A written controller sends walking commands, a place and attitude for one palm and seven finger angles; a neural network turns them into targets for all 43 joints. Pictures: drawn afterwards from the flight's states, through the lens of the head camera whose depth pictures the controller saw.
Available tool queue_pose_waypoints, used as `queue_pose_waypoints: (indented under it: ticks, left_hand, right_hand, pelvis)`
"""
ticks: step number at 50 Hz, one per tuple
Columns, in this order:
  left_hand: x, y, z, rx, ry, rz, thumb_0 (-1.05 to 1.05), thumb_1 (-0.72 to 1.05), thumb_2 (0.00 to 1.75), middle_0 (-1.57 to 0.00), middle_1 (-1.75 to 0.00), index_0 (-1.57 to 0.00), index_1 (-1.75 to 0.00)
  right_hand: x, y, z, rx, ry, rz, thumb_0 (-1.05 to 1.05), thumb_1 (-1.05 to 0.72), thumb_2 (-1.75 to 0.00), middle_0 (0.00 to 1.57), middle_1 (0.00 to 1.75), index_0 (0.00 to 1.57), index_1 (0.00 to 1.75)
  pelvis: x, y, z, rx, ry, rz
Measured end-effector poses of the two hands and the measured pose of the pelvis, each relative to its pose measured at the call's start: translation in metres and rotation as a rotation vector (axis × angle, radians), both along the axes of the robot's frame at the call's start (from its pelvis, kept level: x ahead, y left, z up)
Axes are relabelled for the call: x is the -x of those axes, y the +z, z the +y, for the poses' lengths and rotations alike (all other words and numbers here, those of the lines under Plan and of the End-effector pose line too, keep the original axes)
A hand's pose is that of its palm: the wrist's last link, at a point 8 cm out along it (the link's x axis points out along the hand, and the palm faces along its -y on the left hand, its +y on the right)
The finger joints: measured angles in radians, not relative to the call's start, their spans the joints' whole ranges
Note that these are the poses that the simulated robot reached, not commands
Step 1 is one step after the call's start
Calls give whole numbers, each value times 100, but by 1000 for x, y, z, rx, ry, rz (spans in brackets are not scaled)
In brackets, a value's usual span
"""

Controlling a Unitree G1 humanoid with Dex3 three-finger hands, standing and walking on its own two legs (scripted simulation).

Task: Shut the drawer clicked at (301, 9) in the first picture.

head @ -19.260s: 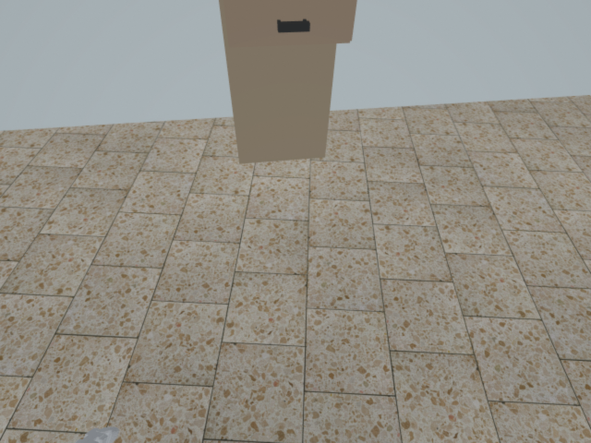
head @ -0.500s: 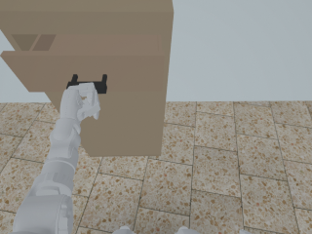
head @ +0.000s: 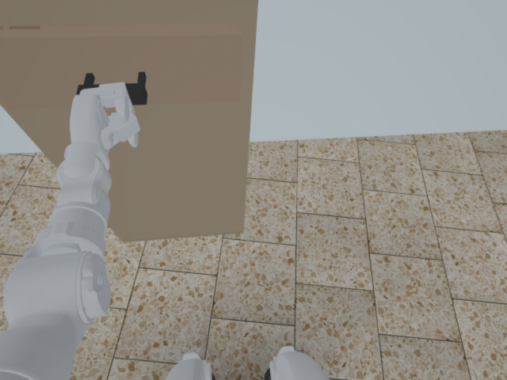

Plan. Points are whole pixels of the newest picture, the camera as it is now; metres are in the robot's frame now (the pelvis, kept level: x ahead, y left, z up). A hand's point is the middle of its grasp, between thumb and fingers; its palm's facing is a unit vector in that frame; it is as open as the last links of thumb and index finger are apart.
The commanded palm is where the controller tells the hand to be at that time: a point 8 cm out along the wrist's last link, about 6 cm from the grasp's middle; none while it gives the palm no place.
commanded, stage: push the drawer shut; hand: left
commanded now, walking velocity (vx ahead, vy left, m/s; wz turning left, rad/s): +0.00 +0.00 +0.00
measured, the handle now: (114, 86) +0.58 +0.18 +0.09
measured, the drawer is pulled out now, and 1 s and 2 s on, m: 0.02 0.00 0.00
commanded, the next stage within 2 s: pull the fist back off the drawer in 0.40 s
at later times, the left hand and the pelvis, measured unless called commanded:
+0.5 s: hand (129, 110) +0.53 +0.15 +0.09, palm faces +0.01 -1.00 -0.04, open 2.9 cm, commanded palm +0.54 +0.19 +0.09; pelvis -0.01 +0.01 -0.01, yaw +1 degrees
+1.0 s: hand (132, 114) +0.52 +0.15 +0.08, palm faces +0.02 -1.00 -0.02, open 3.1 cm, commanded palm +0.48 +0.20 +0.09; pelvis +0.00 +0.01 +0.00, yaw -1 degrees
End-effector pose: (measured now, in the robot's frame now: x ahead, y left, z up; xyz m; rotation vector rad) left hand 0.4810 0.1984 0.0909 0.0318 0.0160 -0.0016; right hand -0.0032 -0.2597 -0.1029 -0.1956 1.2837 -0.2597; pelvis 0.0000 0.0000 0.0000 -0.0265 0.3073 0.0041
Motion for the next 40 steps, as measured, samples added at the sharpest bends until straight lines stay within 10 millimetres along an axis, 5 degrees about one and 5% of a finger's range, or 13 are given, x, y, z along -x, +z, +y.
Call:
queue_pose_waypoints:
  ticks: [10,27,40]
  left_hand:
    - [-22,0,0,3,1,9,1,82,92,-140,-160,-140,-160]
    - [-26,-3,10,-11,18,7,-4,65,96,-140,-160,-140,-160]
    - [-24,-3,8,-7,7,8,-3,70,94,-140,-160,-140,-160]
  right_hand:
    - [21,2,7,-4,-27,77,1,-91,-90,20,30,20,30]
    - [25,-2,10,24,24,91,0,-91,-90,20,30,20,30]
    - [40,3,14,26,9,93,0,-91,-90,20,30,20,30]
  pelvis:
    - [-4,-2,4,8,-3,28]
    - [8,-10,8,29,31,63]
    - [14,-11,12,32,19,60]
